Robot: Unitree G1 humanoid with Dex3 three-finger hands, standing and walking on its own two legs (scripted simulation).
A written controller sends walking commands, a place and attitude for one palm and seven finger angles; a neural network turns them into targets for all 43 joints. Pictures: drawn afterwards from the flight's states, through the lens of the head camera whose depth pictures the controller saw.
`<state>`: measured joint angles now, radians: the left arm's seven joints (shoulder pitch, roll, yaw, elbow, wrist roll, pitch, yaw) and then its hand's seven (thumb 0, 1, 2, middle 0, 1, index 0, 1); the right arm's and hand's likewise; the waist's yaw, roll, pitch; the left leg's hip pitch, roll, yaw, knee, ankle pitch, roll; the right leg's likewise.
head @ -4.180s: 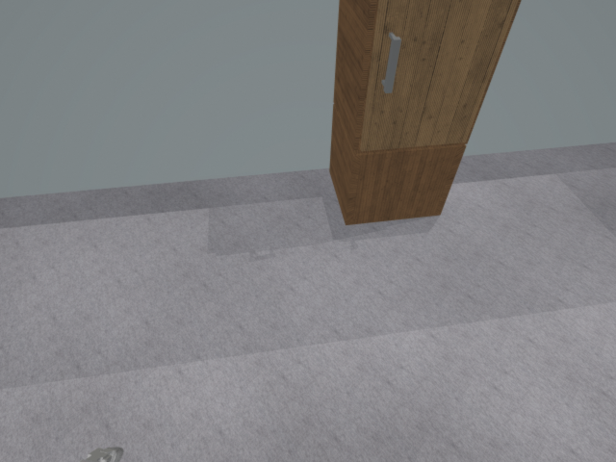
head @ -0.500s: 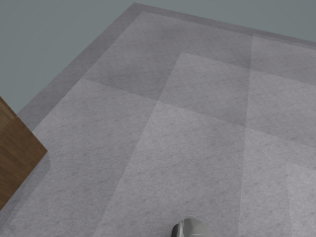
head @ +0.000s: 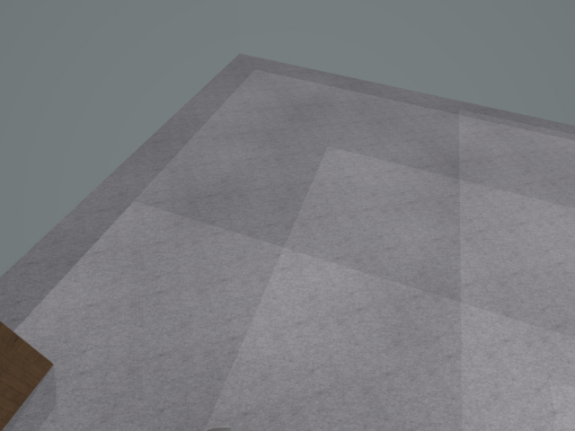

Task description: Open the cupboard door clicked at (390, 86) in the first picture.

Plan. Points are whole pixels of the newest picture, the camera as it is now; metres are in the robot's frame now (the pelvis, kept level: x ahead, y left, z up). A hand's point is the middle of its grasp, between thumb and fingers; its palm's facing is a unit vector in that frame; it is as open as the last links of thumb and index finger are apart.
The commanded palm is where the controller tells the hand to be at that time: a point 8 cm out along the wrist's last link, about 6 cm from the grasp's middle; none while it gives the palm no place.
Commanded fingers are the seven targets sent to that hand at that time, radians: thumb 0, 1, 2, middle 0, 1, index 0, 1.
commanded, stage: turn to face it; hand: left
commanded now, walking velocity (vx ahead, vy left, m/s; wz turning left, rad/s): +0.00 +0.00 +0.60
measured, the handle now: out of the picture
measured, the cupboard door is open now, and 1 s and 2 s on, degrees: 0 0 0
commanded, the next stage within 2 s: none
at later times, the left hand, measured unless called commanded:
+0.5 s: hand out of the picture +0.12 +0.18 -0.13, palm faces +0.27 -0.92 -0.28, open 7.4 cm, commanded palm none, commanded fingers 0.00 0.90 0.90 -0.20 -0.30 -0.20 -0.30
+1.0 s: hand out of the picture -0.03 +0.19 -0.15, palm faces +0.59 -0.76 -0.29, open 7.4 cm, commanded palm none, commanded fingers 0.00 0.90 0.90 -0.20 -0.30 -0.20 -0.30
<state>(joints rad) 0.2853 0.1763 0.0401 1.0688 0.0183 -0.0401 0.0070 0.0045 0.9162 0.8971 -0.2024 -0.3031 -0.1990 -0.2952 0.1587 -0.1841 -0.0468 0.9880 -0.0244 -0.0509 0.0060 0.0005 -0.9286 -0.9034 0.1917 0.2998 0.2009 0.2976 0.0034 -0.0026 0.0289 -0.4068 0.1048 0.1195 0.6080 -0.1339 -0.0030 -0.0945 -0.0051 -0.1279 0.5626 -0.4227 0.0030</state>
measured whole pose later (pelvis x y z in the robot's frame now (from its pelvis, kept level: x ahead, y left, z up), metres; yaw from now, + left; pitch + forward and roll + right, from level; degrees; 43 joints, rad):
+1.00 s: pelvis +0.06 -0.03 +0.01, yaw +34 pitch +0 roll +0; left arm 0.21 0.28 0.08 0.92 0.02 0.07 0.00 0.01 0.91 0.90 -0.20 -0.30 -0.20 -0.29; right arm 0.11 -0.24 -0.06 0.88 -0.02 0.03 0.01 0.00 -0.91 -0.90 0.20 0.30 0.21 0.30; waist 0.02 -0.03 0.09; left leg -0.29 0.01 0.04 0.56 -0.26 0.01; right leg -0.46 -0.11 -0.06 1.08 -0.45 0.09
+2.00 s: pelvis +0.03 -0.08 +0.02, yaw +66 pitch -1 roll +0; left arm 0.20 0.24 0.06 0.93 0.01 0.06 0.01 0.01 0.91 0.90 -0.20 -0.30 -0.20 -0.29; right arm 0.18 -0.19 -0.04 0.94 -0.02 0.04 0.00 0.00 -0.91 -0.90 0.20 0.30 0.21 0.30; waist -0.01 0.00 0.06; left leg -0.25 -0.02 0.01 0.46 -0.20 0.03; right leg -0.38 -0.08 -0.03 0.86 -0.43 0.08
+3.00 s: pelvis -0.01 +0.05 +0.02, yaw +75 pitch -1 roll +0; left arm 0.17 0.19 0.05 1.04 0.03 0.02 -0.02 0.01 0.92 0.90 -0.20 -0.30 -0.19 -0.29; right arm 0.46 -0.11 -0.02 1.15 -0.02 -0.06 -0.04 0.00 -0.92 -0.90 0.20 0.30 0.20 0.30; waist -0.03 -0.03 0.04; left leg 0.09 -0.03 0.16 0.26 -0.33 0.05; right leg -0.58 -0.11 -0.08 0.93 -0.18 0.02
